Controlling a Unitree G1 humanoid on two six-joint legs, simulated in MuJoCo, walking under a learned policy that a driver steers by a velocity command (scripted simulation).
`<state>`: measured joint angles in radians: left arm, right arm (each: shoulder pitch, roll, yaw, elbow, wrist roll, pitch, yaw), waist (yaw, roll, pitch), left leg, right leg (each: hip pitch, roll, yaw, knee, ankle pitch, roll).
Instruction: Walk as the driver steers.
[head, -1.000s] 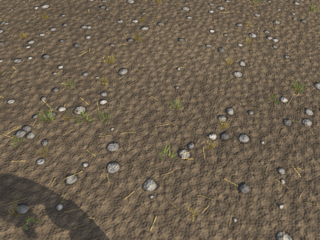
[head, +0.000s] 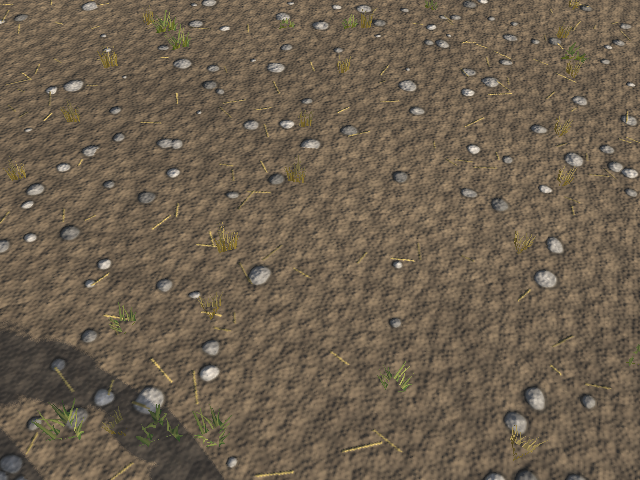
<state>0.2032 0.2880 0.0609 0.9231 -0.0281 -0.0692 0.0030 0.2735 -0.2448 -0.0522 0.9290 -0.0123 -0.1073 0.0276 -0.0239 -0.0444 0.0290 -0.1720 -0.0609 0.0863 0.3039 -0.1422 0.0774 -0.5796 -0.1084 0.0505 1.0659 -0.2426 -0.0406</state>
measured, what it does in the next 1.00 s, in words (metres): walks ahead, turning right: right foot, then left foot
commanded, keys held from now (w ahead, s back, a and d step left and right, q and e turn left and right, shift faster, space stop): w+e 0.80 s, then w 0.20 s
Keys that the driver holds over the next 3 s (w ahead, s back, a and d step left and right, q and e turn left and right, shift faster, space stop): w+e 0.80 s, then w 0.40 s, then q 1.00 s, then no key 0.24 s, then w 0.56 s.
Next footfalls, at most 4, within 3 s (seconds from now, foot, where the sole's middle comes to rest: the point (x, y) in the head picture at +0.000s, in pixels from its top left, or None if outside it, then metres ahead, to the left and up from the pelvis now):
0.34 right None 0.35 -0.16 -0.78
0.82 left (345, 394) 0.68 -0.06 -0.78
1.32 right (494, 359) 0.77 -0.42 -0.78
1.78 left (389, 325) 0.86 -0.18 -0.78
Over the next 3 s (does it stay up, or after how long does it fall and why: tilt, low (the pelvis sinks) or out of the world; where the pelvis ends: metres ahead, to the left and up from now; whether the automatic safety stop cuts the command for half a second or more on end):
stays up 0.93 -0.31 -0.02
